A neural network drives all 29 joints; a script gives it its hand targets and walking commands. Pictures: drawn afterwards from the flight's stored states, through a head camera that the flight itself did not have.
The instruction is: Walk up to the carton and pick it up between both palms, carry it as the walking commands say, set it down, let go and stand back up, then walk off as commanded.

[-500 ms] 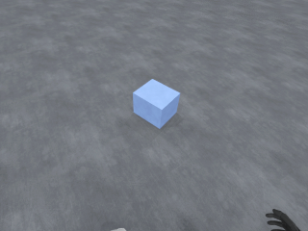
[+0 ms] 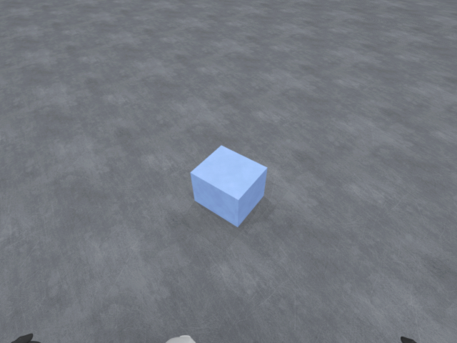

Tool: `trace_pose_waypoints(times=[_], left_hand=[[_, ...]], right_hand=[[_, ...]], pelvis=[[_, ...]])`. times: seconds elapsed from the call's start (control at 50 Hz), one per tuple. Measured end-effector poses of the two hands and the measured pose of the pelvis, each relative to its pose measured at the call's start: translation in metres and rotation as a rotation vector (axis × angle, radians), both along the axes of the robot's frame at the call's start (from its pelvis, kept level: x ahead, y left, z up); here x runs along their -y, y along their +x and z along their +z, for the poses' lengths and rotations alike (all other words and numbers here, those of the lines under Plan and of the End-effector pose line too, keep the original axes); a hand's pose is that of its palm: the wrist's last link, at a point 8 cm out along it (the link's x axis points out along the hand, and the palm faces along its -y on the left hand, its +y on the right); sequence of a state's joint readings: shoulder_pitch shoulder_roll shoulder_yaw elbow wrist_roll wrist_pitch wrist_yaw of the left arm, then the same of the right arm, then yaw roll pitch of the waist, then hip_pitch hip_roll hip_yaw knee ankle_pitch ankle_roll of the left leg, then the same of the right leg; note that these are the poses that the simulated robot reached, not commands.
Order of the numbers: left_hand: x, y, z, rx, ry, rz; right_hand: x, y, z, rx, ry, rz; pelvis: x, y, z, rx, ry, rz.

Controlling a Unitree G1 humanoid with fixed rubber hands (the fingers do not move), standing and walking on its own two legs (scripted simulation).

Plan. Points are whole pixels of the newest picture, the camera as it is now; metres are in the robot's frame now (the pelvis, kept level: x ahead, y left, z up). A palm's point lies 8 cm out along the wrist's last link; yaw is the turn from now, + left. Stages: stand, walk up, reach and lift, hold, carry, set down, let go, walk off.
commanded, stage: walk up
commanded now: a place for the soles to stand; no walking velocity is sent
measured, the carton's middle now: (229, 184) +1.01 +0.04 -0.65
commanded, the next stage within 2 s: none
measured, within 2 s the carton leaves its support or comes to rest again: neither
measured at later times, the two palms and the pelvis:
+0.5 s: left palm (59, 257) +0.30 +0.37 -0.07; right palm (397, 296) +0.26 -0.33 -0.11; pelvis +0.20 +0.01 -0.02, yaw -2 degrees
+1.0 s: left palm (92, 194) +0.48 +0.38 -0.09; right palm (371, 227) +0.41 -0.32 -0.10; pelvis +0.37 +0.04 -0.02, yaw -2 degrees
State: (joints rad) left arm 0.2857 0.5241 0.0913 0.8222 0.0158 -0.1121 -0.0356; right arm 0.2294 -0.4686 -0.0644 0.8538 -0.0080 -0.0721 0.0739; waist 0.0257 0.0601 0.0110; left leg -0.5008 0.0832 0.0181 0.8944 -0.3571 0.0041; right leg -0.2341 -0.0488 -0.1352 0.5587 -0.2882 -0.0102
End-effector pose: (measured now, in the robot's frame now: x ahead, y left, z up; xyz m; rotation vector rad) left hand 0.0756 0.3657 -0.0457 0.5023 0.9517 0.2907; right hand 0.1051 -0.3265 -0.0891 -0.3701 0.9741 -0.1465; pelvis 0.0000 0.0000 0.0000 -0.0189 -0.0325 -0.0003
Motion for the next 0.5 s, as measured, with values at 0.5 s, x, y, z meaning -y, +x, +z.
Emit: trace_pose_waypoints(times=[0.5], left_hand=[[-0.004,0.221,-0.02,-0.003,-0.01,-0.058]], right_hand=[[-0.001,0.15,-0.017,-0.06,-0.033,-0.098]], pelvis=[[-0.015,0.196,-0.016,0.005,0.01,-0.027]])
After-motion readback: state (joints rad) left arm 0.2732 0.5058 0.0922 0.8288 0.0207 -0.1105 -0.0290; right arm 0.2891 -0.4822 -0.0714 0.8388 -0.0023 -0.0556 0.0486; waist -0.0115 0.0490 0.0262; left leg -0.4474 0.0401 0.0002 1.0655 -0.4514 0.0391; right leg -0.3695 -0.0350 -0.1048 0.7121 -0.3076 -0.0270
